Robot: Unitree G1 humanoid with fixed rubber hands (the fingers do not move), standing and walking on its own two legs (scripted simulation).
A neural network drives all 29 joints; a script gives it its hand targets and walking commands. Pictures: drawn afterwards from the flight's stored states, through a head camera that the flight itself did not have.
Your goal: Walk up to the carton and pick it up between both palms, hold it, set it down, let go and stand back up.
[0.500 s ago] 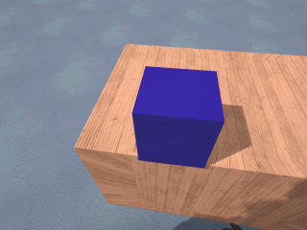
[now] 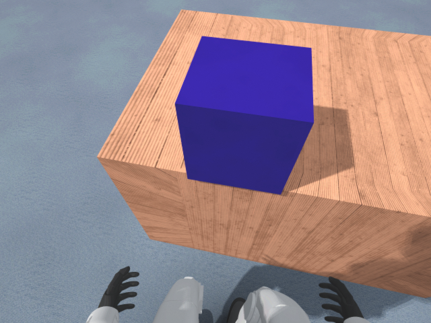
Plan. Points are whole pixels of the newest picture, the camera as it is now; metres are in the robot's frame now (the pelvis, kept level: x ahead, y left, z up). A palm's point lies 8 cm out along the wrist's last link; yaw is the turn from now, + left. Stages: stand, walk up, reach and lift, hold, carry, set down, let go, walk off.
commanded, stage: walk up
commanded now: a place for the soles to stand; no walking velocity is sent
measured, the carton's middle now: (243, 119) +0.49 -0.03 +0.05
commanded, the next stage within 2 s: none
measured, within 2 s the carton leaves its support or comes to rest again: neither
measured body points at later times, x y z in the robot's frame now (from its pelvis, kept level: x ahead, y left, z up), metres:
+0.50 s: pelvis -0.02 -0.03 +0.00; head -0.03 -0.05 +0.45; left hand +0.00 +0.19 -0.12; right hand +0.08 -0.26 -0.13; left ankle -0.03 +0.09 -0.69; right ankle +0.05 -0.14 -0.70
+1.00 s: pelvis -0.03 +0.05 +0.00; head -0.05 +0.06 +0.45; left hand +0.09 +0.29 -0.12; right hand +0.03 -0.17 -0.12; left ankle +0.02 +0.16 -0.70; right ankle +0.00 -0.09 -0.65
